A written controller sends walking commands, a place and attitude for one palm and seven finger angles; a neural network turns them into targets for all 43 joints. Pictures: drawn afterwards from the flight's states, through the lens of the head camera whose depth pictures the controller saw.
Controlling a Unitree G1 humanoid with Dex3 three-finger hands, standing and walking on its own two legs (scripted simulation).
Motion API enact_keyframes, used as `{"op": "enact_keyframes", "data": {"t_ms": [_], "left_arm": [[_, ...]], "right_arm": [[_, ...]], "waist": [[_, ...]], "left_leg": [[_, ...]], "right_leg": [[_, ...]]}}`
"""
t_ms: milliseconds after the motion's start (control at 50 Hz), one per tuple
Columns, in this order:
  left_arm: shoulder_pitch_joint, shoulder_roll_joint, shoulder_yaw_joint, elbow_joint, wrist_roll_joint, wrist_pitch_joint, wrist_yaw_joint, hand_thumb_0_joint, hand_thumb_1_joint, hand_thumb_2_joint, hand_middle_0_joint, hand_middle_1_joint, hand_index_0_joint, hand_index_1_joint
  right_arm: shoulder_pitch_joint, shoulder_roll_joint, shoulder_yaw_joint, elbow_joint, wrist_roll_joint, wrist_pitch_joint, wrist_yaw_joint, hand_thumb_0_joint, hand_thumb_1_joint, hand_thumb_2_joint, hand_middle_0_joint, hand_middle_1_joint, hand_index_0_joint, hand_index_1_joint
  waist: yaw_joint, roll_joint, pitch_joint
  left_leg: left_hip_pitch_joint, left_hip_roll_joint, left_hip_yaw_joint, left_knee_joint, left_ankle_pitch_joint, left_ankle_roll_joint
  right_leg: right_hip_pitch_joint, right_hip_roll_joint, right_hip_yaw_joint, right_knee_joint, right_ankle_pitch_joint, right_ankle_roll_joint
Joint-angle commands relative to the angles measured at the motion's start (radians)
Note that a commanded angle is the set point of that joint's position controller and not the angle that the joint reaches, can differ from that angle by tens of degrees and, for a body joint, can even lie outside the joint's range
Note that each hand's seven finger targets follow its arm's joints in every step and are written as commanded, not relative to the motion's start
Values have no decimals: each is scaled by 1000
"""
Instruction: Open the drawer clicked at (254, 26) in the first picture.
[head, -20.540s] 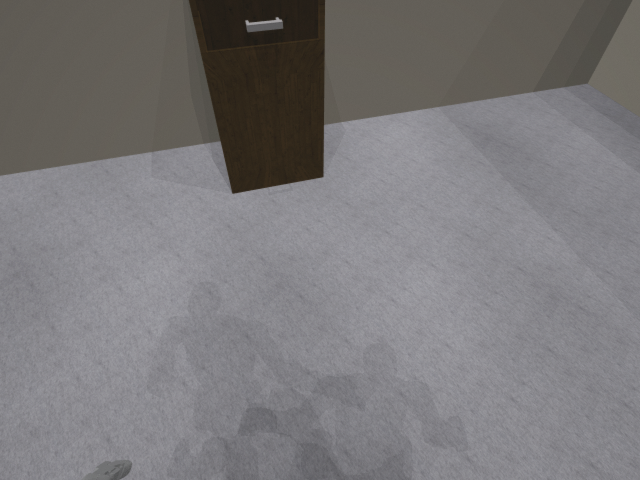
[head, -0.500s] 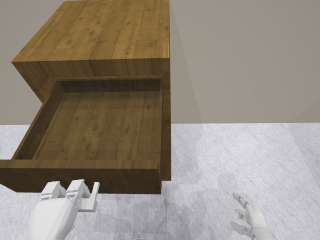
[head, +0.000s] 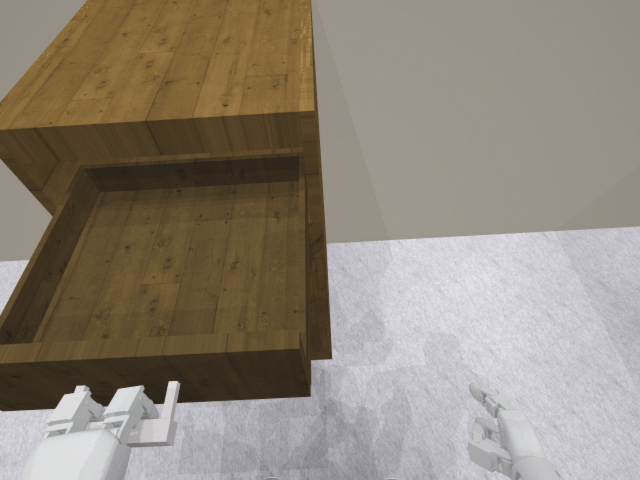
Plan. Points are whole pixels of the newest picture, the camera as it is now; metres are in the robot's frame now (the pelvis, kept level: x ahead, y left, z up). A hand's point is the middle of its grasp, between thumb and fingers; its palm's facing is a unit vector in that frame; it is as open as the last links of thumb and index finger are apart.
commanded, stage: open the thumb to release the handle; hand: left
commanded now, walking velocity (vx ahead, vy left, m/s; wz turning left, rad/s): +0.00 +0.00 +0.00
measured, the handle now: (121, 413) +0.19 +0.24 +0.03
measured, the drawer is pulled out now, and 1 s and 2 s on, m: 0.30 0.30 0.29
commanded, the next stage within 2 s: lift the hand off the handle in 0.54 s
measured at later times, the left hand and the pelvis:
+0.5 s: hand (112, 472) +0.13 +0.23 +0.02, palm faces -0.02 -0.09 -1.00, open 11.4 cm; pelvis -0.01 -0.01 +0.01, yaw +2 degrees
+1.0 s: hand (117, 463) +0.14 +0.23 +0.01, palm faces +0.01 -0.08 -1.00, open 13.8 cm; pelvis -0.03 -0.01 +0.01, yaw +3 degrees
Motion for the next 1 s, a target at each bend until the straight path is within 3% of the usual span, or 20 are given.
{"op": "enact_keyframes", "data": {"t_ms": [0,20,40,60,80,140,200,320,420,460,540,560,600,620,700,760,840,860,920,980], "left_arm": [[269,120,145,-185,-14,-7,68,0,900,900,-400,-1350,-400,-1350],[-72,183,175,-175,22,-4,87,0,900,900,-400,-1350,-400,-1350],[-87,156,179,-182,33,-9,98,0,830,870,-395,-1342,-395,-1342],[-44,153,175,-154,34,-4,106,0,760,840,-390,-1335,-390,-1335],[-8,129,162,-112,26,3,105,0,690,810,-385,-1327,-385,-1327],[-39,154,174,-127,6,28,101,0,480,720,-370,-1305,-370,-1305],[-72,153,158,-96,5,52,89,0,270,630,-355,-1283,-355,-1283],[-105,137,112,-70,4,70,55,0,-150,450,-325,-1237,-325,-1237],[-90,155,133,-43,-1,50,33,0,-500,300,-300,-1200,-300,-1200],[-89,174,157,-49,1,36,34,0,-500,300,-300,-1200,-300,-1200],[-102,173,166,-32,-5,16,38,0,-500,300,-300,-1200,-300,-1200],[-93,177,177,-29,-2,11,41,0,-500,300,-300,-1200,-300,-1200],[-116,163,160,-33,4,3,47,0,-500,300,-300,-1200,-300,-1200],[-147,123,115,-10,9,3,49,0,-500,300,-300,-1200,-300,-1200],[-191,162,153,-3,16,6,62,0,-500,300,-300,-1200,-300,-1200],[-238,139,116,5,19,22,60,0,-500,300,-300,-1200,-300,-1200],[-319,156,117,39,16,44,48,0,-500,300,-300,-1200,-300,-1200],[-314,162,124,44,16,46,44,0,-500,300,-300,-1200,-300,-1200],[-380,157,103,71,16,55,27,0,-500,300,-300,-1200,-300,-1200],[-414,190,118,13,5,57,13,0,-500,300,-300,-1200,-300,-1200]], "right_arm": [[-106,-82,-40,-179,-3,-55,1,0,-900,-900,200,300,200,300],[-97,-108,-43,-138,-12,-38,-9,0,-900,-900,200,300,200,300],[-85,-96,-49,-147,-19,-42,-21,0,-900,-900,200,300,200,300],[-81,-94,-52,-155,-18,-53,-22,0,-900,-900,200,300,200,300],[-74,-89,-51,-151,-12,-57,-24,0,-900,-900,200,300,200,300],[-81,-94,-50,-155,-2,-52,-32,0,-900,-900,200,300,200,300],[-91,-91,-42,-150,7,-45,-41,0,-900,-900,200,300,200,300],[-110,-84,-27,-145,16,-49,-53,0,-900,-900,200,300,200,300],[-121,-81,-21,-140,18,-55,-59,0,-900,-900,200,300,200,300],[-116,-82,-23,-137,15,-57,-56,0,-900,-900,200,300,200,300],[-119,-85,-30,-131,12,-54,-53,0,-900,-900,200,300,200,300],[-120,-85,-32,-130,11,-55,-53,0,-900,-900,200,300,200,300],[-121,-87,-35,-131,9,-55,-51,0,-900,-900,200,300,200,300],[-116,-87,-38,-123,7,-57,-47,0,-900,-900,200,300,200,300],[-113,-92,-45,-119,7,-61,-53,0,-900,-900,200,300,200,300],[-115,-93,-43,-115,9,-62,-55,0,-900,-900,200,300,200,300],[-119,-94,-39,-105,16,-65,-75,0,-900,-900,200,300,200,300],[-119,-92,-39,-104,17,-67,-78,0,-900,-900,200,300,200,300],[-125,-87,-33,-94,24,-71,-90,0,-900,-900,200,300,200,300],[-127,-83,-29,-98,29,-75,-97,0,-900,-900,200,300,200,300]], "waist": [[74,-12,-181],[-5,-34,-127],[16,-19,-147],[27,2,-167],[26,-1,-176],[29,-14,-214],[32,-59,-179],[34,-44,-124],[43,-58,-90],[51,-25,-109],[39,-48,-84],[48,-33,-90],[42,-19,-88],[24,-12,-77],[32,-41,-126],[20,-32,-132],[8,-79,-114],[16,-82,-121],[8,-65,-89],[17,-15,-115]], "left_leg": [[140,-49,-55,-57,452,26],[114,-56,-68,-38,358,23],[111,-55,-64,-45,327,28],[139,-60,-59,-39,318,26],[145,-59,-57,-40,322,27],[145,-59,-56,-52,338,25],[126,-60,-52,-67,302,27],[125,-60,-46,-110,258,35],[109,-69,-41,-129,224,38],[131,-68,-39,-133,235,35],[117,-68,-42,-131,227,36],[115,-72,-39,-129,218,35],[114,-71,-40,-126,207,35],[111,-69,-41,-120,199,35],[109,-68,-41,-113,201,36],[119,-66,-41,-120,196,35],[105,-66,-42,-129,167,41],[103,-68,-39,-132,159,40],[105,-68,-40,-144,130,42],[157,-67,-39,-166,141,43]], "right_leg": [[119,-4,23,-119,486,-23],[20,-7,27,-117,427,-21],[44,-3,-2,-114,394,-19],[22,-4,12,-120,360,-23],[31,-3,-4,-119,361,-24],[81,-7,-8,-125,396,-20],[102,-11,-14,-144,381,-13],[150,-16,-18,-192,357,-8],[183,-22,7,-229,343,-6],[183,-22,19,-231,344,-11],[175,-24,21,-242,349,-11],[174,-25,27,-240,334,-10],[154,-24,23,-239,304,-11],[125,-23,12,-234,288,-11],[140,-24,14,-227,298,-9],[132,-27,4,-227,284,-7],[147,-29,4,-256,256,1],[158,-32,9,-261,244,4],[148,-32,5,-284,183,4],[174,-32,9,-305,161,0]]}}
